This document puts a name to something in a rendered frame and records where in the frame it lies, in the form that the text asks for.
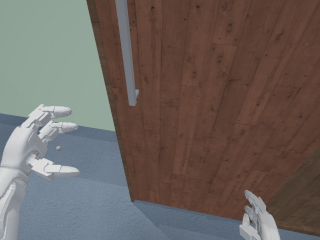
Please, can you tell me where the left robot forearm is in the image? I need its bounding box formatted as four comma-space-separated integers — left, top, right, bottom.
0, 167, 30, 240

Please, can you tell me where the left robot hand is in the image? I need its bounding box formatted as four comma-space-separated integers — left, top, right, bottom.
0, 104, 80, 181

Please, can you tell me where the wardrobe door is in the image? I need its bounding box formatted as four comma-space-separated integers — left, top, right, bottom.
95, 0, 320, 221
265, 146, 320, 229

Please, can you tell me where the handle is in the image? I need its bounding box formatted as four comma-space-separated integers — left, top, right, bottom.
115, 0, 139, 106

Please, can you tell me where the right robot hand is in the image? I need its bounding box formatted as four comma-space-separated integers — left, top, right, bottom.
239, 190, 281, 240

